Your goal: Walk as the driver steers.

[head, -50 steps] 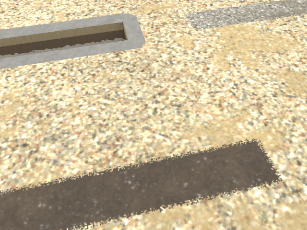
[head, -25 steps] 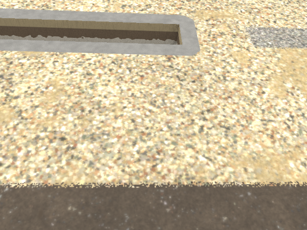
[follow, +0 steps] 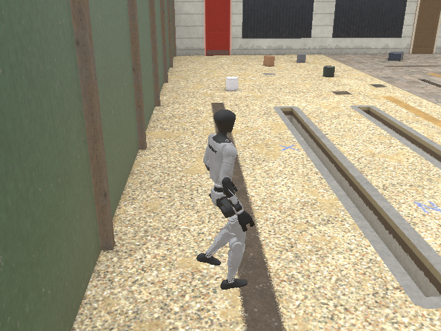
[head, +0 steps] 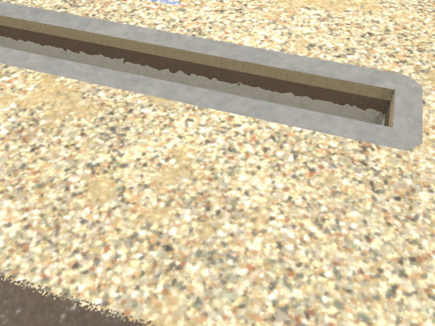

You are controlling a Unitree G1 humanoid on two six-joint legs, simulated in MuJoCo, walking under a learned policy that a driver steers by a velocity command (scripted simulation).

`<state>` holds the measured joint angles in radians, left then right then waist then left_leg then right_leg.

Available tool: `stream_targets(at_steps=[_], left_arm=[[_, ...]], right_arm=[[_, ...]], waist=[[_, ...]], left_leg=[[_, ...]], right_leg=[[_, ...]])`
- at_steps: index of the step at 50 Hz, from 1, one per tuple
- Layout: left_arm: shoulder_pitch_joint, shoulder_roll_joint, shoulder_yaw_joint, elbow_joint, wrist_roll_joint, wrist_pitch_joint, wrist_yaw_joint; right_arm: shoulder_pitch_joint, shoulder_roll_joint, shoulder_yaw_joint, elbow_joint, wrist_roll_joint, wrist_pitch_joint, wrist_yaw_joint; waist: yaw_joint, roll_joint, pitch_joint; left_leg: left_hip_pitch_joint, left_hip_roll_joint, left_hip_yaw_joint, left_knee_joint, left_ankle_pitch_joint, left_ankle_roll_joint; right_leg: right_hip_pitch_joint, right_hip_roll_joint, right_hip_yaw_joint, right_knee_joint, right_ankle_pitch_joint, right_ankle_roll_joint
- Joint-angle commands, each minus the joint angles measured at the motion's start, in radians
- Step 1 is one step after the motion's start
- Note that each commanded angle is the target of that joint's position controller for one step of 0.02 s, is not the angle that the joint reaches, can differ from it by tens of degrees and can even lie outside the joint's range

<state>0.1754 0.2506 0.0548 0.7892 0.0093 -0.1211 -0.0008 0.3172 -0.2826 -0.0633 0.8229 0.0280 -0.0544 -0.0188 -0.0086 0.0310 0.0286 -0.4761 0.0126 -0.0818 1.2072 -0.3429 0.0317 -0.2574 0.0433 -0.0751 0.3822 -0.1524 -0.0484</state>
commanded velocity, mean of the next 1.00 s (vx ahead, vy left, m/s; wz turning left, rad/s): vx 0.48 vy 0.00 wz -0.11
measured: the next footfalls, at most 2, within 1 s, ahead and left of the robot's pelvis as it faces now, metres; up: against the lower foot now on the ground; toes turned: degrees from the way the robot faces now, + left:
left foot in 0.36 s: +0.36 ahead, +0.17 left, +0.00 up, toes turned +8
right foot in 0.92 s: +0.63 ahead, -0.09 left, +0.00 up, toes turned -13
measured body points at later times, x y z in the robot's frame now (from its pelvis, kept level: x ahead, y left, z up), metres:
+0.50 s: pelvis +0.27 +0.07 +0.00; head +0.30 +0.08 +0.44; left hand +0.30 +0.35 -0.14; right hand +0.44 -0.17 -0.10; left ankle +0.32 +0.16 -0.74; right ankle +0.19 -0.09 -0.64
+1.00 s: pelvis +0.52 +0.01 -0.02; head +0.57 -0.01 +0.42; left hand +0.75 +0.23 -0.12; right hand +0.54 -0.28 -0.15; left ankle +0.37 +0.18 -0.64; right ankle +0.59 -0.08 -0.74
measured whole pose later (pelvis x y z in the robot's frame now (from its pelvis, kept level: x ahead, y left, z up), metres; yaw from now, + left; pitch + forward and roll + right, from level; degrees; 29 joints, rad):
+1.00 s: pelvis +0.52 +0.01 -0.02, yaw -12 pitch +2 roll +1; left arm 0.11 0.29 0.07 0.69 0.00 -0.05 -0.04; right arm 0.27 -0.29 -0.06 0.80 0.01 -0.08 -0.02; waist -0.02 -0.01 0.07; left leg -0.27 0.04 0.03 1.19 -0.53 -0.05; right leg -0.50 0.04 -0.04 0.64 -0.19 -0.10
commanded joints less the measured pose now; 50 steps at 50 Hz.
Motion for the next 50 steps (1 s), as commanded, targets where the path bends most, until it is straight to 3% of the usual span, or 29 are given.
stream_targets(at_steps=[1,4,8,11,13,15,16,17,18,19,20,21,22,23,25,26,28,32,35,38,41,42,44,45,46,47,48,49,50], left_arm=[[0.036,0.081,0.021,-0.018,-0.004,-0.019,-0.010],[0.067,0.120,0.032,0.011,-0.006,-0.022,-0.013],[0.093,0.151,0.031,0.033,-0.019,-0.008,-0.013],[0.172,0.180,0.029,0.067,-0.033,0.007,-0.014],[0.209,0.194,0.028,0.090,-0.038,0.023,-0.013],[0.207,0.213,0.029,0.100,-0.040,0.038,-0.008],[0.196,0.226,0.029,0.102,-0.039,0.045,-0.004],[0.193,0.215,0.021,0.105,-0.039,0.052,-0.001],[0.184,0.187,0.004,0.082,-0.025,0.046,0.002],[0.297,0.044,-0.040,0.055,-0.012,0.027,-0.010],[0.271,0.134,-0.018,0.081,-0.039,0.005,-0.016],[0.187,0.183,0.003,0.043,-0.070,0.002,-0.016],[0.135,0.166,0.001,0.030,-0.065,0.005,-0.011],[0.118,0.151,0.004,0.030,-0.049,0.015,-0.005],[0.173,0.118,0.008,0.051,-0.043,0.051,-0.002],[0.188,0.094,0.006,0.056,-0.043,0.064,-0.002],[0.161,0.082,0.009,0.040,-0.041,0.079,0.001],[0.062,0.072,0.011,0.001,-0.034,0.078,-0.006],[-0.038,0.055,0.001,-0.034,-0.027,0.072,-0.026],[-0.137,0.047,-0.006,-0.086,-0.026,0.069,-0.044],[-0.186,0.052,-0.005,-0.134,-0.030,0.070,-0.063],[-0.180,0.060,-0.001,-0.144,-0.032,0.071,-0.067],[-0.092,0.098,0.021,-0.143,-0.034,0.077,-0.068],[0.044,0.141,0.048,-0.113,-0.033,0.077,-0.064],[0.193,0.216,0.083,-0.079,-0.024,0.078,-0.046],[0.217,0.349,0.107,-0.079,-0.011,0.080,-0.024],[0.212,0.332,0.095,-0.130,-0.001,0.069,-0.030],[0.174,0.265,0.076,-0.137,0.000,0.062,-0.036],[0.127,0.218,0.067,-0.136,-0.018,0.058,-0.034]], right_arm=[[0.033,-0.008,-0.006,-0.081,0.000,0.007,0.006],[-0.045,-0.009,0.000,-0.137,-0.011,0.005,0.010],[-0.184,0.001,0.018,-0.189,-0.015,-0.018,0.036],[-0.305,0.002,0.028,-0.240,-0.011,-0.027,0.055],[-0.353,-0.015,0.026,-0.274,-0.006,-0.030,0.064],[-0.338,-0.044,0.015,-0.287,-0.009,-0.032,0.069],[-0.264,-0.072,0.000,-0.273,-0.013,-0.032,0.068],[-0.112,-0.113,-0.025,-0.228,-0.016,-0.033,0.061],[0.070,-0.186,-0.053,-0.187,-0.026,-0.027,0.044],[0.137,-0.280,-0.068,-0.176,-0.047,-0.023,0.033],[0.165,-0.194,-0.050,-0.179,-0.042,-0.025,0.032],[0.100,-0.152,-0.033,-0.173,-0.039,-0.028,0.033],[0.029,-0.115,-0.023,-0.173,-0.033,-0.033,0.036],[-0.028,-0.083,-0.016,-0.171,-0.033,-0.040,0.042],[-0.082,-0.045,-0.012,-0.162,-0.038,-0.060,0.049],[-0.084,-0.048,-0.015,-0.150,-0.039,-0.070,0.048],[-0.085,-0.064,-0.023,-0.126,-0.044,-0.080,0.040],[-0.050,-0.085,-0.032,-0.088,-0.049,-0.075,0.018],[-0.031,-0.115,-0.039,-0.071,-0.042,-0.066,0.008],[0.019,-0.137,-0.047,-0.044,-0.030,-0.050,0.002],[0.036,-0.154,-0.054,-0.027,-0.016,-0.028,0.000],[0.024,-0.164,-0.056,-0.028,-0.014,-0.021,-0.001],[-0.006,-0.195,-0.063,-0.038,-0.009,-0.008,-0.009],[-0.034,-0.200,-0.062,-0.046,-0.006,0.003,-0.013],[-0.036,-0.186,-0.054,-0.061,-0.005,0.000,-0.017],[0.048,-0.044,-0.012,-0.113,-0.053,-0.022,-0.008],[0.045,-0.078,-0.002,-0.126,-0.032,-0.059,0.003],[-0.054,-0.137,-0.018,-0.144,0.002,-0.071,0.009],[-0.091,-0.123,-0.010,-0.160,0.000,-0.074,0.004]], waist=[[0.003,-0.086,-0.016],[0.007,-0.064,-0.001],[0.043,-0.063,0.021],[0.086,-0.067,0.043],[0.087,-0.083,0.052],[0.051,-0.117,0.024],[-0.002,-0.136,-0.029],[-0.083,-0.127,-0.116],[-0.158,-0.079,-0.242],[-0.094,0.178,-0.393],[-0.135,0.124,-0.470],[-0.116,0.098,-0.288],[-0.077,0.051,-0.193],[-0.041,0.031,-0.131],[0.017,0.055,-0.093],[0.029,0.045,-0.079],[0.038,0.035,-0.033],[0.015,0.027,0.011],[-0.022,0.014,0.041],[-0.062,0.003,0.072],[-0.066,0.015,0.077],[-0.051,0.026,0.062],[0.012,0.066,-0.021],[0.093,0.055,-0.087],[0.164,0.005,-0.170],[0.072,-0.288,-0.255],[0.091,-0.238,-0.480],[0.119,-0.119,-0.404],[0.088,-0.076,-0.279]], left_leg=[[-0.179,0.109,-0.032,-0.005,0.063,0.001],[-0.241,0.110,-0.038,-0.123,0.153,-0.011],[-0.185,0.086,0.029,-0.419,0.352,-0.003],[-0.178,0.069,0.084,-0.544,0.363,0.006],[-0.192,0.055,0.095,-0.595,0.289,0.025],[-0.122,0.019,0.120,-0.639,0.201,0.058],[-0.001,-0.014,0.142,-0.670,0.197,0.079],[0.227,-0.044,0.159,-0.722,0.259,0.110],[0.557,0.084,0.019,-0.672,0.348,0.161],[0.908,0.387,-0.474,-0.734,0.257,0.317],[0.891,0.428,-0.634,-0.836,0.238,0.334],[0.753,0.389,-0.438,-0.853,0.296,0.281],[0.611,0.336,-0.292,-0.877,0.363,0.242],[0.495,0.295,-0.203,-0.917,0.389,0.217],[0.355,0.252,-0.093,-1.002,0.377,0.197],[0.322,0.251,-0.058,-1.031,0.398,0.202],[0.296,0.246,0.018,-1.067,0.426,0.194],[0.351,0.230,0.131,-1.086,0.415,0.167],[0.389,0.235,0.193,-1.089,0.407,0.149],[0.480,0.267,0.225,-1.064,0.419,0.142],[0.569,0.295,0.249,-0.997,0.509,0.123],[0.580,0.296,0.265,-0.954,0.621,0.111],[0.580,0.285,0.296,-0.784,0.966,0.083],[0.539,0.248,0.321,-0.587,1.071,0.055],[0.372,0.193,0.328,-0.324,0.917,-0.002],[-0.074,0.028,0.297,0.075,-0.041,-0.084],[-0.203,-0.083,0.042,0.290,-0.332,-0.102],[-0.259,-0.018,-0.031,0.284,-0.255,-0.081],[-0.274,0.022,-0.015,0.196,-0.176,-0.065]], right_leg=[[0.134,-0.289,0.226,-0.227,0.182,-0.158],[0.143,-0.291,0.145,-0.243,0.323,-0.176],[0.151,-0.245,0.038,-0.246,0.341,-0.149],[0.223,-0.272,0.040,-0.228,0.315,-0.142],[0.303,-0.306,0.054,-0.198,0.343,-0.133],[0.357,-0.321,0.045,-0.120,0.524,-0.113],[0.358,-0.310,0.025,-0.023,0.677,-0.097],[0.298,-0.272,0.000,0.150,0.764,-0.074],[0.073,-0.228,-0.014,0.413,0.546,-0.037],[-0.339,-0.051,0.001,0.809,-0.230,0.027],[-0.417,-0.035,0.201,0.957,-0.425,0.020],[-0.487,-0.081,0.199,0.978,-0.362,0.016],[-0.470,-0.130,0.175,0.920,-0.277,0.019],[-0.437,-0.157,0.166,0.864,-0.223,0.027],[-0.325,-0.185,0.173,0.824,-0.141,0.036],[-0.312,-0.185,0.173,0.816,-0.122,0.043],[-0.355,-0.186,0.189,0.777,-0.061,0.052],[-0.449,-0.174,0.202,0.596,0.123,0.059],[-0.448,-0.166,0.147,0.441,0.218,0.049],[-0.487,-0.162,0.098,0.348,0.188,0.028],[-0.495,-0.144,0.049,0.299,0.071,-0.006],[-0.458,-0.124,0.023,0.286,0.025,-0.023],[-0.289,-0.046,-0.043,0.285,-0.065,-0.064],[-0.113,0.009,-0.066,0.223,-0.028,-0.093],[0.158,0.008,0.004,0.153,0.125,-0.132],[0.527,-0.282,0.466,0.165,0.436,-0.285],[0.654,-0.438,0.862,0.029,0.503,-0.439],[0.597,-0.397,0.693,0.025,0.623,-0.380],[0.465,-0.341,0.542,0.038,0.627,-0.328]])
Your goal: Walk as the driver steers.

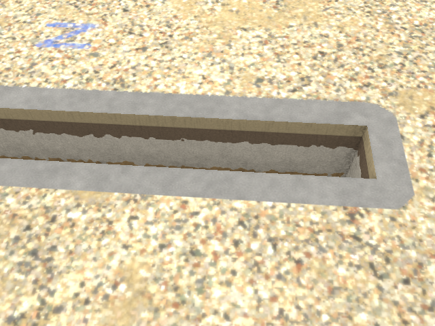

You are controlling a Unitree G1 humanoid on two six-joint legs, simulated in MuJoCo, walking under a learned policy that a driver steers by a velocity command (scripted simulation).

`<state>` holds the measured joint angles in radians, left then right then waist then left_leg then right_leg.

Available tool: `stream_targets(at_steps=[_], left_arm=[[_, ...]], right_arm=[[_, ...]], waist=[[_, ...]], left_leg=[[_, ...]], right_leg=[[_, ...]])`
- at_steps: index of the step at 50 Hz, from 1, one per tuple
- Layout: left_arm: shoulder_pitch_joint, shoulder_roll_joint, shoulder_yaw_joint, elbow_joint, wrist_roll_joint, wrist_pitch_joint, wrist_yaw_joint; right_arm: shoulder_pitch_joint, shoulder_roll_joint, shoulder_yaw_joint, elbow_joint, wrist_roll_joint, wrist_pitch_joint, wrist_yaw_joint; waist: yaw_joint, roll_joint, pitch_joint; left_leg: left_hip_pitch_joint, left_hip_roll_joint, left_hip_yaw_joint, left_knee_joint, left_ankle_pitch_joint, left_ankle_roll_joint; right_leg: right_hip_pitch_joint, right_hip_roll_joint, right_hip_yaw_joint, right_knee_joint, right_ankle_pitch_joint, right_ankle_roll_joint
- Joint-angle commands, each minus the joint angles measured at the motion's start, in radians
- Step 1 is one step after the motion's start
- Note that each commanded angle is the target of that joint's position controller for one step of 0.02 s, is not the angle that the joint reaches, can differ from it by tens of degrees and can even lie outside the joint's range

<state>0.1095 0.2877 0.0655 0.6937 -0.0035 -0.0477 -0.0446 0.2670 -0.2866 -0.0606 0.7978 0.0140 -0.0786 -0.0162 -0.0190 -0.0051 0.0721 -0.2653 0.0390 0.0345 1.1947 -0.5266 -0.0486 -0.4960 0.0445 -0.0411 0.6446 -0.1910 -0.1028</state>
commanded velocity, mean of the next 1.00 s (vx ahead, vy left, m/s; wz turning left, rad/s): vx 0.18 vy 0.00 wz -0.31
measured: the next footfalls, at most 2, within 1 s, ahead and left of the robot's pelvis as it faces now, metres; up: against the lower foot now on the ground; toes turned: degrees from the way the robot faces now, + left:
left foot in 0.42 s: +0.26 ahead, +0.12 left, +0.00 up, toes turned -20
right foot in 0.76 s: +0.12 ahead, -0.09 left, +0.00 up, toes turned -15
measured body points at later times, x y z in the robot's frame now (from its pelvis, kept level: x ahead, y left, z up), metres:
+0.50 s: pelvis +0.14 +0.03 +0.01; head +0.17 +0.03 +0.46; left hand +0.37 +0.26 -0.08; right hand +0.24 -0.27 -0.07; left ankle +0.22 +0.13 -0.72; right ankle +0.07 -0.07 -0.69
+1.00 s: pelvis +0.21 +0.01 +0.03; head +0.22 -0.01 +0.48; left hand +0.28 +0.27 -0.09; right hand +0.31 -0.29 -0.07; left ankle +0.34 +0.11 -0.68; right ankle +0.08 -0.08 -0.72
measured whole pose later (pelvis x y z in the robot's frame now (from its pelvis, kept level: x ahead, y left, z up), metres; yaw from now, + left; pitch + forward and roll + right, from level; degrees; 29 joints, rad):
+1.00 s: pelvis +0.21 +0.01 +0.03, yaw -18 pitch +2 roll +1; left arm 0.45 0.25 0.04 0.82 -0.01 -0.04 0.01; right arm 0.16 -0.29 -0.06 0.69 0.02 -0.08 0.04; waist 0.08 0.03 -0.01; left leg -0.56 0.04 0.01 0.76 -0.18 0.01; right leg -0.03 -0.01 0.05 0.30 -0.30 -0.01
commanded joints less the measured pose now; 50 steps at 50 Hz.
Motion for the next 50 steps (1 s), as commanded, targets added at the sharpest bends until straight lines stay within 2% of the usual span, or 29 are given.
stream_targets(at_steps=[1,2,3,5,10,16,19,20,21,22,23,24,25,26,27,30,32,34,35,37,38,39,40,41,42,44,46,48,50], left_arm=[[0.135,0.148,0.048,-0.048,-0.019,-0.012,0.014],[0.094,0.123,0.039,-0.062,-0.016,-0.008,0.021],[0.075,0.127,0.038,-0.074,-0.003,-0.004,0.024],[0.070,0.151,0.046,-0.070,0.004,-0.004,0.030],[0.084,0.175,0.052,-0.060,-0.016,0.031,0.064],[0.094,0.174,0.049,-0.072,-0.012,0.069,0.082],[0.079,0.150,0.038,-0.080,-0.015,0.073,0.082],[0.057,0.138,0.031,-0.086,-0.018,0.072,0.082],[0.071,0.109,0.022,-0.090,-0.010,0.069,0.081],[0.147,0.059,0.007,-0.090,0.014,0.062,0.080],[0.192,0.081,0.012,-0.093,0.003,0.057,0.081],[0.192,0.159,0.030,-0.078,0.007,0.056,0.079],[0.148,0.190,0.044,-0.068,-0.004,0.065,0.080],[0.135,0.173,0.046,-0.053,-0.008,0.080,0.085],[0.125,0.158,0.043,-0.052,-0.007,0.092,0.088],[0.124,0.060,0.014,-0.045,-0.011,0.098,0.078],[0.098,0.015,-0.005,-0.044,-0.008,0.092,0.069],[0.089,0.050,0.004,-0.045,-0.013,0.086,0.059],[0.113,0.063,0.008,-0.033,-0.012,0.078,0.054],[0.162,0.066,0.009,-0.006,-0.006,0.063,0.050],[0.220,0.081,0.011,0.007,0.000,0.052,0.054],[0.305,0.155,0.030,0.036,0.009,0.043,0.057],[0.323,0.220,0.050,0.043,0.011,0.033,0.047],[0.290,0.183,0.038,0.037,0.025,0.012,0.053],[0.272,0.142,0.025,0.038,0.021,-0.005,0.058],[0.268,0.108,0.014,0.044,-0.008,-0.017,0.058],[0.280,0.098,0.012,0.052,-0.010,-0.012,0.058],[0.295,0.097,0.012,0.057,-0.010,-0.004,0.058],[0.314,0.124,0.018,0.063,-0.012,-0.005,0.054]], right_arm=[[-0.050,-0.120,-0.016,-0.124,-0.007,-0.042,-0.011],[-0.043,-0.139,-0.027,-0.126,-0.020,-0.028,-0.017],[-0.031,-0.139,-0.030,-0.130,-0.022,-0.010,-0.017],[-0.009,-0.102,-0.021,-0.130,-0.028,0.012,-0.020],[-0.092,-0.078,-0.008,-0.155,-0.029,0.034,-0.026],[-0.211,-0.091,-0.010,-0.194,-0.017,0.033,-0.007],[-0.173,-0.095,-0.017,-0.185,-0.016,0.018,0.006],[-0.143,-0.089,-0.019,-0.177,-0.017,0.010,0.009],[-0.125,-0.109,-0.024,-0.177,-0.027,0.004,0.007],[-0.120,-0.173,-0.033,-0.195,-0.051,0.005,0.001],[-0.093,-0.168,-0.033,-0.172,-0.072,0.017,0.002],[-0.080,-0.123,-0.023,-0.174,-0.052,0.017,0.007],[-0.085,-0.111,-0.020,-0.177,-0.039,0.020,0.007],[-0.106,-0.106,-0.017,-0.179,-0.032,0.026,0.008],[-0.132,-0.101,-0.013,-0.180,-0.022,0.031,0.007],[-0.174,-0.079,-0.004,-0.173,-0.029,0.052,0.008],[-0.129,-0.072,-0.003,-0.156,-0.028,0.060,0.008],[-0.094,-0.122,-0.016,-0.148,-0.017,0.069,0.005],[-0.088,-0.140,-0.020,-0.146,-0.008,0.073,0.003],[-0.067,-0.129,-0.014,-0.139,0.000,0.068,0.000],[-0.101,-0.091,-0.002,-0.150,-0.003,0.058,0.001],[-0.157,-0.018,0.017,-0.187,-0.007,0.040,0.005],[-0.223,-0.050,0.009,-0.224,0.010,0.014,0.008],[-0.253,-0.102,-0.012,-0.234,0.027,-0.002,0.008],[-0.209,-0.107,-0.019,-0.215,0.027,-0.010,0.014],[-0.185,-0.084,-0.017,-0.197,0.008,-0.020,0.027],[-0.212,-0.042,-0.003,-0.197,-0.001,-0.028,0.044],[-0.248,-0.006,0.011,-0.208,0.002,-0.030,0.062],[-0.271,-0.011,0.012,-0.215,0.010,-0.023,0.071]], waist=[[0.061,0.016,-0.233],[0.028,0.003,-0.202],[0.003,-0.009,-0.188],[-0.018,-0.020,-0.187],[0.002,-0.073,-0.224],[0.046,-0.126,-0.195],[0.033,-0.150,-0.199],[0.005,-0.152,-0.191],[0.004,-0.126,-0.195],[0.054,0.064,-0.245],[0.070,0.282,-0.241],[0.044,0.227,-0.242],[0.025,0.153,-0.214],[0.030,0.102,-0.193],[0.033,0.097,-0.170],[0.053,0.152,-0.163],[0.018,0.196,-0.191],[-0.002,0.231,-0.166],[0.011,0.223,-0.150],[0.037,0.177,-0.114],[0.066,0.126,-0.110],[0.087,-0.067,-0.102],[0.121,-0.227,-0.012],[0.115,-0.202,0.071],[0.086,-0.186,0.071],[0.078,-0.141,0.046],[0.087,-0.112,0.021],[0.101,-0.131,0.002],[0.111,-0.141,0.004]], left_leg=[[-0.461,0.029,-0.117,0.137,0.057,0.010],[-0.394,0.048,-0.119,0.088,0.091,0.008],[-0.337,0.047,-0.119,0.060,0.113,0.005],[-0.304,0.030,-0.104,-0.030,0.143,-0.015],[-0.296,-0.020,-0.105,-0.266,0.311,-0.050],[-0.270,-0.066,-0.140,-0.474,0.311,-0.040],[-0.180,-0.069,-0.125,-0.624,0.325,-0.004],[-0.094,-0.064,-0.111,-0.748,0.435,0.019],[0.028,0.004,-0.152,-0.815,0.623,0.052],[0.180,0.203,-0.330,-0.783,0.993,0.141],[0.223,0.355,-0.534,-0.796,1.140,0.333],[0.206,0.378,-0.594,-0.815,1.030,0.385],[0.191,0.324,-0.511,-0.804,0.945,0.355],[0.162,0.270,-0.436,-0.801,0.873,0.313],[0.125,0.245,-0.394,-0.811,0.822,0.292],[0.053,0.133,-0.236,-0.835,0.741,0.242],[0.052,0.106,-0.222,-0.869,0.437,0.235],[0.026,0.123,-0.277,-0.905,0.139,0.245],[-0.010,0.128,-0.293,-0.914,0.034,0.240],[-0.114,0.114,-0.298,-0.909,-0.083,0.195],[-0.221,0.088,-0.265,-0.823,-0.068,0.154],[-0.363,-0.038,-0.083,-0.603,0.003,0.082],[-0.476,-0.082,-0.007,-0.439,0.026,0.060],[-0.543,-0.022,-0.079,-0.308,0.033,0.069],[-0.589,-0.003,-0.093,-0.243,0.071,0.076],[-0.645,0.031,-0.092,-0.233,0.178,0.081],[-0.552,0.024,-0.045,-0.326,0.287,0.070],[-0.426,0.003,-0.008,-0.442,0.372,0.057],[-0.316,-0.019,0.010,-0.536,0.404,0.052]], right_leg=[[0.563,-0.295,0.422,-0.239,0.648,-0.228],[0.448,-0.266,0.375,-0.268,0.650,-0.212],[0.366,-0.249,0.356,-0.291,0.670,-0.204],[0.296,-0.226,0.310,-0.301,0.761,-0.202],[0.279,-0.171,0.285,-0.264,0.665,-0.141],[0.317,-0.178,0.430,-0.210,0.406,-0.108],[0.355,-0.176,0.473,-0.145,0.409,-0.086],[0.335,-0.150,0.469,-0.118,0.376,-0.062],[0.281,-0.106,0.451,-0.073,0.272,-0.020],[0.177,-0.008,0.344,0.096,-0.045,0.032],[0.025,0.092,0.247,0.249,-0.484,0.099],[-0.020,0.046,0.243,0.423,-0.516,0.141],[-0.051,0.038,0.234,0.526,-0.465,0.160],[-0.055,0.031,0.231,0.566,-0.419,0.176],[-0.049,0.019,0.234,0.567,-0.376,0.187],[0.078,-0.008,0.124,0.341,-0.305,0.201],[0.172,-0.030,0.079,0.135,-0.284,0.192],[0.227,-0.012,0.035,-0.008,-0.227,0.167],[0.279,-0.001,0.011,-0.102,-0.160,0.142],[0.390,-0.002,0.009,-0.201,-0.138,0.076],[0.477,-0.080,0.107,-0.228,-0.187,0.026],[0.514,-0.219,0.318,-0.304,-0.399,-0.060],[0.446,-0.375,0.598,-0.478,-0.545,-0.165],[0.425,-0.405,0.648,-0.512,-0.496,-0.189],[0.466,-0.383,0.601,-0.500,-0.429,-0.174],[0.561,-0.337,0.487,-0.487,-0.257,-0.132],[0.529,-0.275,0.351,-0.489,-0.077,-0.102],[0.462,-0.235,0.257,-0.482,0.005,-0.087],[0.400,-0.233,0.225,-0.478,0.018,-0.085]])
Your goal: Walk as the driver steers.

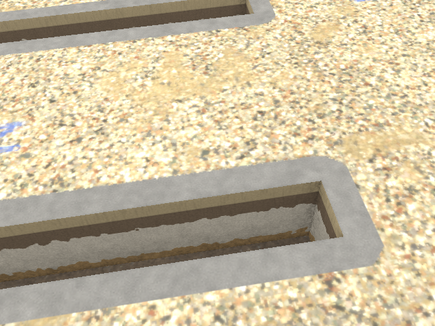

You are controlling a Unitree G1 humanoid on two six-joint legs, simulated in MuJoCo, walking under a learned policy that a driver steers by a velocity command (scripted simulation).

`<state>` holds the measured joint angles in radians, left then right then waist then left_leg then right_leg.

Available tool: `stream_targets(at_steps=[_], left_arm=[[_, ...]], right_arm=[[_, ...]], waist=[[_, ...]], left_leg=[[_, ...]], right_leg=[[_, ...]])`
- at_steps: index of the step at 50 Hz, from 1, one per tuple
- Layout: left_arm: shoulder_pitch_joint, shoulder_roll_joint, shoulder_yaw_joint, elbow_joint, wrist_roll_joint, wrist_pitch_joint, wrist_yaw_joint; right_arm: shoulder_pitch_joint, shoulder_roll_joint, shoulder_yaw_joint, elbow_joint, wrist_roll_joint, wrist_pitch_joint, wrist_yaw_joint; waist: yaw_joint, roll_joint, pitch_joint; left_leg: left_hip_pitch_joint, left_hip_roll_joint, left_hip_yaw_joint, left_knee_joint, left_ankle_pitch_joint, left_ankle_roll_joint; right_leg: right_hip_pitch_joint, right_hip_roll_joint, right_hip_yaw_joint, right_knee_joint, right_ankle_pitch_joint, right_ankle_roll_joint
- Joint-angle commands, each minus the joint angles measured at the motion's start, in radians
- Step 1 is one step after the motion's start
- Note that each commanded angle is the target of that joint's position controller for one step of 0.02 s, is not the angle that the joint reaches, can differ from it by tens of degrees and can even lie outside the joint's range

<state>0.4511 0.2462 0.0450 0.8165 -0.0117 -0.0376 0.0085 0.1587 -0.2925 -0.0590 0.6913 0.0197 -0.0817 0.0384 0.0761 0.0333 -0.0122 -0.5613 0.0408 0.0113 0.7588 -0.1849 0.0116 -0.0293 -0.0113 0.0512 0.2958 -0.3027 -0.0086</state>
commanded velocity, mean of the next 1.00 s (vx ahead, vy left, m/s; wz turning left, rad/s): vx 0.48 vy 0.00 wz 0.16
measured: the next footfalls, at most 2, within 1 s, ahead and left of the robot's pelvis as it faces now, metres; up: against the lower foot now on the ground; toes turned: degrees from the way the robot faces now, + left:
left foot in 0.14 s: +0.20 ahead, +0.14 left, +0.00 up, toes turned +2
right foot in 0.66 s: +0.49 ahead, -0.09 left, +0.00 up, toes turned +3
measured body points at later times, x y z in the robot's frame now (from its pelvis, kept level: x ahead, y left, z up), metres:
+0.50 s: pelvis +0.21 +0.05 +0.00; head +0.23 +0.05 +0.45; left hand +0.38 +0.31 -0.10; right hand +0.24 -0.22 -0.13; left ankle +0.16 +0.14 -0.74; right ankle +0.40 -0.12 -0.68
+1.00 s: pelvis +0.46 +0.02 +0.00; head +0.48 +0.03 +0.45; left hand +0.44 +0.29 -0.13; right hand +0.67 -0.23 -0.10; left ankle +0.56 +0.21 -0.68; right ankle +0.45 -0.10 -0.74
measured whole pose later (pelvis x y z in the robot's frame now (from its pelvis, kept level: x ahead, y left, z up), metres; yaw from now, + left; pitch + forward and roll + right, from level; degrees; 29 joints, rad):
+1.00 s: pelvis +0.46 +0.02 +0.00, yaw +13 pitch +0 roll -3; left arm 0.32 0.25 0.06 0.88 0.03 -0.09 0.00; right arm 0.22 -0.32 -0.09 0.70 0.01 0.00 0.01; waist 0.06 0.04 0.04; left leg -0.66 0.10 -0.10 0.88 -0.04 0.01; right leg -0.07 0.01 -0.17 0.31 -0.22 -0.02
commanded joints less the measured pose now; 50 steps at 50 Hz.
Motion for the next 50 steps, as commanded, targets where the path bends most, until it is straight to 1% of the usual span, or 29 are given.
stream_targets(at_steps=[1,3,5,6,7,8,9,10,12,13,16,18,21,27,31,32,33,34,35,36,37,38,39,42,44,46,48,49,50], left_arm=[[-0.015,0.182,0.042,-0.055,-0.007,-0.016,-0.001],[-0.013,0.201,0.047,-0.047,-0.013,-0.017,-0.002],[-0.037,0.209,0.047,-0.044,-0.013,-0.014,0.001],[-0.034,0.196,0.042,-0.042,-0.011,-0.013,0.004],[-0.035,0.163,0.029,-0.052,0.000,-0.015,0.008],[0.053,0.067,0.000,-0.089,0.005,-0.030,0.014],[0.053,0.102,0.008,-0.077,-0.007,-0.050,0.014],[-0.024,0.172,0.032,-0.091,-0.029,-0.053,0.012],[-0.119,0.156,0.033,-0.108,-0.019,-0.049,0.014],[-0.105,0.140,0.034,-0.104,-0.008,-0.039,0.017],[-0.080,0.104,0.030,-0.081,0.003,-0.016,0.015],[-0.146,0.102,0.027,-0.105,0.006,-0.013,0.017],[-0.245,0.076,0.010,-0.129,0.014,-0.023,0.006],[-0.439,0.070,-0.010,-0.182,0.002,-0.046,-0.040],[-0.399,0.120,0.010,-0.177,0.004,-0.059,-0.060],[-0.322,0.144,0.025,-0.158,0.005,-0.065,-0.055],[-0.183,0.183,0.048,-0.122,0.009,-0.070,-0.047],[0.009,0.262,0.068,-0.096,0.023,-0.071,-0.036],[0.051,0.289,0.076,-0.067,0.025,-0.068,-0.044],[0.032,0.185,0.050,-0.076,0.010,-0.066,-0.045],[-0.032,0.151,0.041,-0.074,0.005,-0.063,-0.039],[-0.107,0.139,0.034,-0.080,0.012,-0.059,-0.037],[-0.163,0.123,0.032,-0.083,0.029,-0.056,-0.033],[-0.232,0.084,0.027,-0.066,0.032,-0.073,-0.031],[-0.239,0.109,0.037,-0.047,0.031,-0.081,-0.027],[-0.234,0.139,0.048,-0.027,0.033,-0.081,-0.015],[-0.227,0.158,0.050,-0.007,0.036,-0.072,0.005],[-0.208,0.173,0.055,-0.001,0.049,-0.066,0.007],[-0.253,0.169,0.047,-0.016,0.049,-0.066,0.011]], right_arm=[[-0.169,-0.016,0.008,-0.113,0.006,-0.018,0.019],[-0.154,-0.048,-0.002,-0.118,0.011,-0.017,0.017],[-0.078,-0.075,-0.016,-0.099,0.004,-0.014,0.009],[0.031,-0.106,-0.035,-0.064,-0.005,-0.011,-0.001],[0.178,-0.153,-0.054,-0.035,-0.013,-0.010,-0.013],[0.293,-0.264,-0.075,-0.026,-0.034,0.000,-0.020],[0.309,-0.204,-0.055,-0.012,-0.015,0.002,-0.012],[0.237,-0.158,-0.037,-0.010,-0.004,0.002,-0.012],[0.131,-0.091,-0.015,-0.020,-0.021,0.004,-0.007],[0.095,-0.078,-0.010,-0.022,-0.034,-0.001,-0.008],[0.084,-0.079,-0.014,-0.008,-0.034,-0.018,-0.011],[0.112,-0.095,-0.020,0.014,-0.028,-0.022,-0.017],[0.156,-0.108,-0.023,0.036,-0.017,-0.009,-0.028],[0.278,-0.131,-0.025,0.087,-0.002,0.031,-0.038],[0.285,-0.167,-0.040,0.090,0.008,0.057,-0.046],[0.269,-0.182,-0.045,0.084,0.010,0.059,-0.048],[0.271,-0.158,-0.035,0.084,0.007,0.059,-0.045],[0.268,-0.088,-0.009,0.052,-0.015,0.054,-0.042],[0.405,0.020,0.017,0.041,0.006,0.035,-0.040],[0.338,-0.094,-0.006,0.047,0.028,0.025,-0.038],[0.250,-0.128,-0.021,0.020,0.043,0.023,-0.035],[0.204,-0.119,-0.020,0.008,0.035,0.023,-0.039],[0.200,-0.118,-0.029,0.011,0.009,0.030,-0.042],[0.272,-0.083,-0.036,0.030,0.015,0.072,-0.051],[0.214,-0.074,-0.036,0.009,0.011,0.086,-0.058],[0.161,-0.061,-0.031,-0.012,0.001,0.080,-0.053],[0.087,-0.039,-0.026,-0.043,-0.004,0.065,-0.029],[0.100,-0.021,-0.025,-0.043,-0.016,0.065,-0.022],[0.104,-0.041,-0.032,-0.051,-0.027,0.069,-0.020]], waist=[[0.018,-0.180,0.091],[-0.004,-0.182,0.095],[-0.066,-0.167,0.071],[-0.120,-0.139,0.007],[-0.187,-0.080,-0.106],[-0.187,0.199,-0.282],[-0.187,0.243,-0.314],[-0.167,0.155,-0.145],[-0.121,0.042,-0.003],[-0.084,0.075,0.022],[-0.050,0.065,0.029],[-0.055,0.025,0.057],[-0.088,0.016,0.065],[-0.164,0.006,0.116],[-0.115,0.048,0.084],[-0.066,0.044,0.046],[-0.003,0.028,-0.052],[0.064,-0.081,-0.231],[0.002,-0.343,-0.343],[0.044,-0.260,-0.258],[0.037,-0.219,-0.126],[0.005,-0.146,-0.048],[-0.026,-0.132,0.001],[-0.091,-0.142,0.009],[-0.088,-0.115,0.047],[-0.078,-0.112,0.063],[-0.058,-0.103,0.066],[-0.057,-0.113,0.024],[-0.087,-0.093,0.047]], left_leg=[[0.020,-0.027,0.034,-0.130,0.066,-0.005],[0.086,-0.028,0.024,-0.174,0.070,0.014],[0.207,-0.052,0.043,-0.223,0.073,0.047],[0.355,-0.072,0.058,-0.242,0.072,0.069],[0.585,0.020,-0.041,-0.231,0.099,0.111],[0.899,0.294,-0.480,-0.317,-0.049,0.266],[0.870,0.350,-0.761,-0.487,-0.225,0.310],[0.742,0.335,-0.648,-0.494,-0.299,0.274],[0.515,0.241,-0.438,-0.523,-0.218,0.231],[0.426,0.196,-0.364,-0.552,-0.160,0.216],[0.335,0.164,-0.262,-0.609,-0.022,0.242],[0.352,0.176,-0.244,-0.622,0.046,0.254],[0.397,0.158,-0.172,-0.610,0.157,0.232],[0.460,0.176,-0.146,-0.574,0.133,0.209],[0.523,0.205,-0.212,-0.473,0.217,0.176],[0.518,0.183,-0.203,-0.387,0.321,0.157],[0.474,0.120,-0.160,-0.197,0.378,0.127],[0.280,0.023,-0.099,0.149,0.122,0.080],[-0.068,-0.113,-0.108,0.458,-0.398,0.033],[-0.178,-0.066,-0.199,0.553,-0.380,0.038],[-0.231,-0.030,-0.166,0.572,-0.291,0.038],[-0.194,0.007,-0.151,0.547,-0.197,0.033],[-0.143,0.029,-0.165,0.500,-0.124,0.022],[-0.026,0.067,-0.171,0.402,-0.094,0.002],[-0.063,0.076,-0.166,0.329,-0.043,-0.004],[-0.091,0.084,-0.160,0.206,0.074,-0.010],[-0.079,0.078,-0.125,0.090,0.190,-0.004],[-0.002,0.069,-0.068,0.151,0.207,-0.012],[0.103,0.056,-0.034,0.093,0.263,-0.004]], right_leg=[[-0.083,-0.191,0.135,-0.125,0.128,-0.180],[-0.092,-0.227,0.157,-0.112,0.129,-0.174],[-0.091,-0.224,0.135,-0.021,0.302,-0.145],[-0.113,-0.181,0.087,0.125,0.454,-0.120],[-0.231,-0.126,0.025,0.371,0.438,-0.076],[-0.549,0.015,-0.055,0.797,0.089,0.012],[-0.666,0.043,0.075,0.959,-0.249,0.011],[-0.753,-0.021,0.073,1.031,-0.201,-0.001],[-0.736,-0.093,0.029,0.964,-0.062,-0.019],[-0.677,-0.119,0.033,0.909,-0.009,-0.017],[-0.611,-0.121,0.014,0.838,0.080,0.002],[-0.673,-0.130,0.028,0.738,0.160,0.010],[-0.688,-0.122,0.015,0.548,0.308,0.014],[-0.625,-0.070,-0.023,0.311,0.368,0.003],[-0.483,-0.028,-0.022,0.214,0.233,-0.020],[-0.372,-0.004,-0.042,0.184,0.209,-0.037],[-0.175,-0.021,-0.035,0.187,0.221,-0.068],[0.133,-0.222,0.177,0.222,0.199,-0.130],[0.387,-0.403,0.618,0.083,-0.110,-0.258],[0.327,-0.377,0.635,-0.006,-0.317,-0.221],[0.218,-0.359,0.492,-0.023,-0.296,-0.190],[0.082,-0.327,0.387,-0.044,-0.139,-0.174],[-0.022,-0.295,0.295,-0.067,0.013,-0.165],[-0.125,-0.266,0.117,-0.099,0.275,-0.162],[-0.150,-0.272,0.052,-0.132,0.298,-0.169],[-0.133,-0.259,-0.014,-0.153,0.287,-0.163],[-0.112,-0.239,-0.094,-0.135,0.370,-0.145],[-0.125,-0.231,-0.137,-0.087,0.438,-0.154],[-0.247,-0.190,-0.214,-0.110,0.469,-0.149]])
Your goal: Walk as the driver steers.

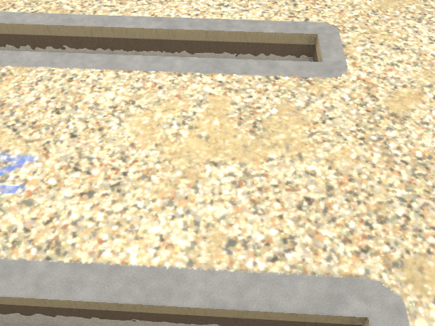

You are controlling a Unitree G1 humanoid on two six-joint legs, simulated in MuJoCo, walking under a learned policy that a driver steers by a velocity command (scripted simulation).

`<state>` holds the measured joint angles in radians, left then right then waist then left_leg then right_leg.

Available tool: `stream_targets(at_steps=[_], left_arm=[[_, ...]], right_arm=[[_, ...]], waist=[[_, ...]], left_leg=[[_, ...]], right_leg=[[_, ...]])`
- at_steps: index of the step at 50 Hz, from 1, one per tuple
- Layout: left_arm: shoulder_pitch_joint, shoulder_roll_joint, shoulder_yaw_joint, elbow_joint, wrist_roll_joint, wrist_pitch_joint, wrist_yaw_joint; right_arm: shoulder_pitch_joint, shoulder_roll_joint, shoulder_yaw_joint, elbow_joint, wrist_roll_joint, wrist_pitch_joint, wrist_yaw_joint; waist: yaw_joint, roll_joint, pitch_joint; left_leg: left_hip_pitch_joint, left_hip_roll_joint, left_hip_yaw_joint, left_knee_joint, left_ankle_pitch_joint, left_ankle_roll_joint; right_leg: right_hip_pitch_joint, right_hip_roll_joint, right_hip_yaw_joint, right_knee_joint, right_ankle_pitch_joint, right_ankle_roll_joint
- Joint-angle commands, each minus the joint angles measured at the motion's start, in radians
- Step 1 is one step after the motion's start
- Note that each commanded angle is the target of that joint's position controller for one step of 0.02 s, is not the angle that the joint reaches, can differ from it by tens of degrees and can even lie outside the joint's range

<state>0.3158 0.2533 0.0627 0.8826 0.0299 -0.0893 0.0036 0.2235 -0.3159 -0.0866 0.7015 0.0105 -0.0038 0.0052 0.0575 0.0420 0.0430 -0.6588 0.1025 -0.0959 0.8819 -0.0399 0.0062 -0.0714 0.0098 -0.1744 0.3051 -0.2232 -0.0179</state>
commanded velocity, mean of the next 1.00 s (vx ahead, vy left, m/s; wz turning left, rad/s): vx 0.50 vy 0.00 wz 0.34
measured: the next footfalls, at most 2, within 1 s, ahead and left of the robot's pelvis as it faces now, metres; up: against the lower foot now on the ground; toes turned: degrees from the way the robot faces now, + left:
left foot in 0.14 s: +0.17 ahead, +0.13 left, +0.00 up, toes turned +7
right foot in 0.80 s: +0.75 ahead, +0.02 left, +0.00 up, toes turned +17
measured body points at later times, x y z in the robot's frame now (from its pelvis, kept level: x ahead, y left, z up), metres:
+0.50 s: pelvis +0.23 +0.07 +0.00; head +0.24 +0.11 +0.45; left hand +0.34 +0.39 -0.10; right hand +0.33 -0.20 -0.09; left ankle +0.13 +0.12 -0.74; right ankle +0.42 -0.10 -0.65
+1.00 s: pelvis +0.61 +0.07 -0.02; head +0.67 +0.09 +0.42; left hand +0.59 +0.33 -0.16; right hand +0.81 -0.13 -0.14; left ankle +0.53 +0.18 -0.63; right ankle +0.71 +0.01 -0.74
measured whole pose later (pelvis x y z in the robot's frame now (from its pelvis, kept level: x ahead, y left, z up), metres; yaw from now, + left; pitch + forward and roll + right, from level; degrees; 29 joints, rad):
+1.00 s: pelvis +0.61 +0.07 -0.02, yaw +19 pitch +4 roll -4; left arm 0.26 0.23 0.04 0.85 0.02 -0.11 -0.03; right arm 0.20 -0.26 0.00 0.77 0.03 -0.09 0.02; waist 0.01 0.06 0.07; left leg -0.69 0.06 -0.08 1.42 -0.34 0.06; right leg -0.45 0.09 -0.10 0.49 -0.12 -0.08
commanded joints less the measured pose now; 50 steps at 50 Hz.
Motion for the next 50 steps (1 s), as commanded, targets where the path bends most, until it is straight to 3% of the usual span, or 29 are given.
stream_targets(at_steps=[1,5,7,8,9,10,11,14,17,18,19,21,25,26,29,32,34,35,37,39,40,41,42,43,44,46,47,49,50], left_arm=[[-0.118,0.172,0.034,-0.084,0.008,-0.015,0.016],[-0.087,0.228,0.058,-0.046,-0.038,0.015,0.016],[-0.155,0.236,0.060,-0.055,-0.050,0.033,0.027],[-0.155,0.205,0.047,-0.059,-0.029,0.036,0.029],[-0.014,0.076,0.017,-0.062,0.016,0.025,0.015],[-0.066,0.112,0.023,-0.113,-0.011,-0.011,-0.006],[-0.176,0.237,0.059,-0.149,-0.072,-0.022,-0.013],[-0.101,0.219,0.069,-0.127,-0.044,0.005,-0.006],[-0.107,0.129,0.042,-0.134,-0.005,0.023,-0.009],[-0.131,0.103,0.031,-0.144,-0.014,0.020,-0.015],[-0.162,0.116,0.030,-0.152,-0.023,0.007,-0.029],[-0.311,0.184,0.058,-0.205,-0.072,-0.011,-0.039],[-0.498,0.156,0.031,-0.277,-0.079,-0.024,-0.048],[-0.490,0.122,0.017,-0.291,-0.082,-0.016,-0.045],[-0.523,-0.003,-0.042,-0.317,-0.056,-0.017,-0.072],[-0.487,0.079,-0.016,-0.304,-0.062,-0.029,-0.091],[-0.567,0.061,-0.023,-0.311,-0.017,-0.049,-0.077],[-0.622,0.047,-0.027,-0.330,-0.026,-0.063,-0.080],[-0.637,0.052,-0.032,-0.354,-0.034,-0.075,-0.076],[-0.285,0.165,0.027,-0.250,-0.056,-0.063,-0.053],[-0.010,0.202,0.032,-0.184,-0.051,-0.039,-0.038],[0.183,0.285,0.058,-0.107,-0.017,-0.027,-0.034],[0.232,0.238,0.053,-0.100,0.018,-0.011,-0.029],[0.115,0.145,0.027,-0.131,0.023,-0.003,-0.021],[0.041,0.092,0.011,-0.145,0.037,-0.003,-0.022],[-0.047,0.068,0.007,-0.140,0.007,-0.037,-0.030],[-0.004,0.088,0.015,-0.078,-0.009,-0.036,-0.025],[-0.093,0.047,-0.015,-0.081,-0.028,-0.038,-0.034],[-0.126,0.042,-0.020,-0.071,-0.035,-0.032,-0.034]], right_arm=[[0.020,-0.027,-0.009,-0.067,-0.012,-0.007,0.016],[0.029,-0.057,-0.020,-0.123,-0.009,0.016,0.019],[0.212,-0.105,-0.049,-0.081,0.000,0.009,0.023],[0.356,-0.183,-0.085,-0.041,0.009,-0.004,0.019],[0.258,-0.263,-0.087,-0.062,0.033,-0.012,0.018],[0.273,-0.229,-0.059,-0.109,0.025,-0.052,0.041],[0.222,-0.173,-0.040,-0.112,0.023,-0.069,0.057],[0.068,-0.102,-0.010,-0.153,0.037,-0.060,0.054],[0.096,-0.116,-0.010,-0.138,0.006,-0.051,-0.001],[0.126,-0.111,-0.007,-0.126,0.023,-0.052,-0.013],[0.183,-0.142,-0.016,-0.118,0.001,-0.064,-0.017],[0.324,-0.136,-0.014,-0.031,0.023,-0.094,-0.028],[0.416,-0.149,-0.014,0.052,0.014,-0.089,-0.068],[0.425,-0.141,-0.009,0.069,0.035,-0.078,-0.060],[0.387,-0.077,0.017,0.064,0.051,-0.048,-0.062],[0.316,-0.148,0.007,0.050,0.072,-0.075,-0.075],[0.294,-0.155,0.002,0.071,0.067,-0.071,-0.097],[0.349,-0.120,0.006,0.092,0.071,-0.073,-0.093],[0.340,-0.138,0.001,0.112,0.025,-0.052,-0.087],[0.343,-0.153,-0.005,0.129,-0.007,-0.059,-0.050],[0.281,-0.154,0.001,0.085,-0.036,-0.076,-0.032],[0.363,0.041,0.065,0.024,0.005,-0.116,0.000],[0.411,0.023,0.074,0.084,0.038,-0.139,0.013],[0.304,-0.027,0.062,0.076,0.055,-0.140,0.024],[0.253,-0.074,0.053,0.097,0.054,-0.136,0.027],[0.150,-0.128,0.033,0.063,0.005,-0.133,0.041],[0.161,-0.050,0.048,0.075,0.021,-0.111,0.028],[0.210,0.023,0.076,0.073,0.028,-0.071,0.008],[0.196,0.043,0.088,0.053,0.005,-0.062,0.005]], waist=[[-0.056,-0.124,-0.002],[-0.077,-0.143,-0.005],[-0.188,-0.114,-0.096],[-0.254,0.013,-0.141],[-0.084,0.303,-0.126],[-0.110,0.305,-0.237],[-0.106,0.132,-0.110],[-0.014,0.002,-0.093],[-0.029,-0.033,-0.119],[-0.038,-0.049,-0.116],[-0.072,-0.050,-0.139],[-0.111,0.004,-0.034],[-0.160,0.093,0.087],[-0.155,0.086,0.063],[-0.179,0.022,0.084],[-0.130,0.079,0.092],[-0.117,0.106,0.123],[-0.139,0.087,0.127],[-0.112,0.164,0.067],[0.032,0.206,-0.159],[0.142,0.143,-0.337],[0.080,-0.258,-0.609],[0.086,-0.247,-0.810],[0.072,-0.165,-0.559],[0.036,-0.004,-0.430],[-0.040,0.015,-0.269],[-0.066,-0.114,-0.198],[-0.153,-0.127,-0.118],[-0.183,-0.143,-0.074]], left_leg=[[0.244,-0.030,0.128,-0.009,0.102,-0.002],[0.206,-0.033,0.141,-0.053,-0.193,0.062],[0.422,-0.105,0.188,-0.200,-0.183,0.118],[0.637,-0.099,0.083,-0.352,-0.067,0.170],[0.814,0.090,-0.281,-0.354,0.045,0.294],[0.856,0.174,-0.676,-0.550,-0.141,0.435],[0.726,0.175,-0.614,-0.606,-0.115,0.417],[0.532,0.129,-0.415,-0.574,0.006,0.353],[0.496,0.082,-0.306,-0.549,0.236,0.337],[0.504,0.062,-0.246,-0.560,0.253,0.334],[0.561,0.088,-0.286,-0.548,0.213,0.342],[0.745,0.111,-0.329,-0.584,0.013,0.299],[0.818,0.141,-0.330,-0.642,-0.154,0.271],[0.838,0.123,-0.325,-0.685,-0.113,0.256],[0.608,0.088,-0.210,-0.801,-0.101,0.233],[0.678,0.119,-0.125,-0.804,0.010,0.188],[0.665,0.116,-0.074,-0.811,0.081,0.144],[0.741,0.150,-0.082,-0.794,0.163,0.141],[0.820,0.130,-0.011,-0.658,0.565,0.091],[0.655,0.089,-0.033,-0.335,0.828,0.073],[0.390,0.072,-0.053,-0.105,0.620,0.078],[-0.090,-0.135,-0.039,0.421,-0.247,-0.005],[-0.073,-0.166,-0.188,0.549,-0.520,0.004],[-0.132,-0.106,-0.115,0.550,-0.479,0.004],[-0.059,-0.041,-0.077,0.467,-0.386,0.019],[0.046,0.031,-0.069,0.434,-0.260,0.060],[0.041,0.013,-0.025,0.603,-0.327,0.055],[-0.040,0.018,-0.038,0.674,-0.277,0.075],[-0.044,0.021,-0.048,0.625,-0.199,0.077]], right_leg=[[-0.219,-0.210,0.002,-0.109,0.381,-0.143],[-0.027,-0.304,0.018,0.066,0.639,-0.137],[-0.015,-0.284,-0.010,0.328,0.806,-0.112],[-0.161,-0.203,-0.021,0.644,0.546,-0.068],[-0.537,-0.036,0.030,0.966,-0.345,-0.017],[-0.720,0.045,0.255,1.088,-0.387,-0.014],[-0.761,0.013,0.281,1.084,-0.289,-0.024],[-0.626,-0.091,0.310,0.931,-0.159,-0.004],[-0.582,-0.082,0.265,0.832,-0.084,0.029],[-0.581,-0.063,0.239,0.768,-0.060,0.036],[-0.615,-0.059,0.235,0.824,0.028,0.026],[-0.873,-0.109,0.339,0.695,0.054,0.013],[-1.080,-0.096,0.295,0.528,0.146,0.020],[-1.060,-0.067,0.271,0.492,0.156,0.027],[-0.786,-0.031,0.141,0.377,0.372,0.035],[-0.753,-0.040,0.174,0.377,0.439,-0.002],[-0.694,-0.033,0.152,0.321,0.443,-0.037],[-0.732,-0.035,0.146,0.283,0.374,-0.048],[-0.636,-0.005,0.095,0.184,0.282,-0.070],[-0.080,0.032,0.122,0.211,0.271,-0.126],[0.326,-0.120,0.269,0.372,0.322,-0.152],[0.857,-0.382,0.736,0.333,0.365,-0.367],[0.848,-0.392,0.964,0.187,0.253,-0.353],[0.631,-0.321,0.791,0.147,0.306,-0.293],[0.389,-0.304,0.660,0.113,0.328,-0.284],[-0.016,-0.267,0.555,0.025,0.276,-0.259],[-0.150,-0.268,0.564,-0.019,0.169,-0.282],[-0.317,-0.235,0.482,-0.085,-0.098,-0.259],[-0.430,-0.214,0.454,-0.086,-0.138,-0.239]])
